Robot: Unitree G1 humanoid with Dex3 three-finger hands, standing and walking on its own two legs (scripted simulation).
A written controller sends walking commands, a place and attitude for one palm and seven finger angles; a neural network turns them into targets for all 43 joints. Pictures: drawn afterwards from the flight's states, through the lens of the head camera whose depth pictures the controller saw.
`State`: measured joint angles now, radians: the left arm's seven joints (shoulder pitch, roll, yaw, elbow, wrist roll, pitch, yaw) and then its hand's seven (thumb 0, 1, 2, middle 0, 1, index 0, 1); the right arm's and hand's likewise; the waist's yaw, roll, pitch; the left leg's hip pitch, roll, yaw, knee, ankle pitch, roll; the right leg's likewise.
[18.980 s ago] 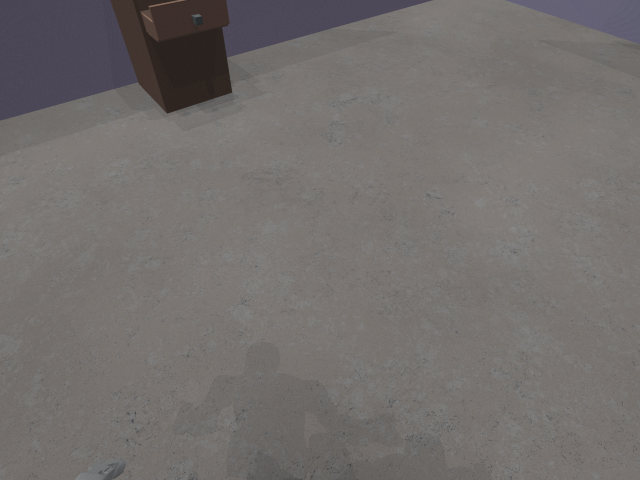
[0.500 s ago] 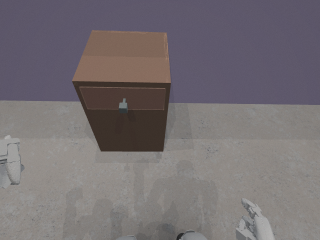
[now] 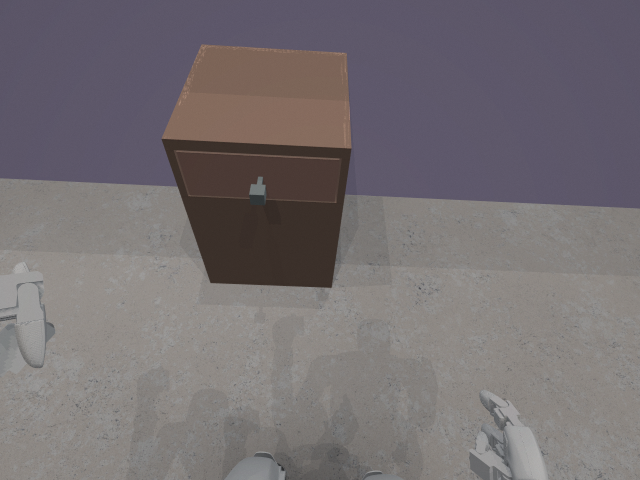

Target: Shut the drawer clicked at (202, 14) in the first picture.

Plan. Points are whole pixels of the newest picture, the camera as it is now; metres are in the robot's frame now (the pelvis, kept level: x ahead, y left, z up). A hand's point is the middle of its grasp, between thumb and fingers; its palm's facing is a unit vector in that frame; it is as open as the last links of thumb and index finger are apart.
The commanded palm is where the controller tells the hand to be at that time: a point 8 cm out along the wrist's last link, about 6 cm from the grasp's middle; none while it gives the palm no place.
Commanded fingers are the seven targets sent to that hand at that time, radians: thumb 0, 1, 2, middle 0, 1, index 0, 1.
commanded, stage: step back with the hand held close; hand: left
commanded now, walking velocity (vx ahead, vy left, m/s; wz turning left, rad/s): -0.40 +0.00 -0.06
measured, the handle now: (258, 189) +0.76 +0.18 -0.22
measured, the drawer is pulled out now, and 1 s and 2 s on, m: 0.00 0.00 0.00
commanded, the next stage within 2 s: stop stepping back and stand still in 0.26 s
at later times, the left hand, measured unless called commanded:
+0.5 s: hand out of the picture +0.12 +0.24 +0.18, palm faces +0.24 -0.88 -0.40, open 3.2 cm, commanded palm +0.05 +0.29 +0.19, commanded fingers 0.00 0.90 0.90 -1.40 -1.60 -1.40 -1.60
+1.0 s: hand out of the picture +0.05 +0.25 +0.18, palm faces +0.29 -0.86 -0.43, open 3.3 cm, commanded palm +0.00 +0.30 +0.19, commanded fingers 0.00 0.90 0.90 -1.40 -1.60 -1.40 -1.60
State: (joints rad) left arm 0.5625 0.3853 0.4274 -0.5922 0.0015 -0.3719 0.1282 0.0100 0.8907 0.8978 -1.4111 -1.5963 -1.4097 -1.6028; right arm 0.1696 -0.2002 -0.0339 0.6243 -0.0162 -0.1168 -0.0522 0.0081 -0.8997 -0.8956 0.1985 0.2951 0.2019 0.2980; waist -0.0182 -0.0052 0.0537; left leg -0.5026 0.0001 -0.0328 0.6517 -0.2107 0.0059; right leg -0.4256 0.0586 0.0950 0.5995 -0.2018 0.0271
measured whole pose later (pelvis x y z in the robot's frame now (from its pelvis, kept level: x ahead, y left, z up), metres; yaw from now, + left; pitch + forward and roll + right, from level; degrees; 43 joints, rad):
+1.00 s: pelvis -0.17 +0.04 +0.01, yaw -7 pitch -3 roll +0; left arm 0.59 0.38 0.38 -0.54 0.00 -0.19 0.15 0.01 0.89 0.90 -1.41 -1.60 -1.41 -1.60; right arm 0.28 -0.17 0.03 0.63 -0.01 -0.13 -0.08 0.01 -0.90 -0.90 0.20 0.29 0.20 0.30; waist -0.05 -0.03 -0.03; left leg -0.32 0.02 0.02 0.59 -0.24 0.01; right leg -0.29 0.01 -0.05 0.64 -0.42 -0.02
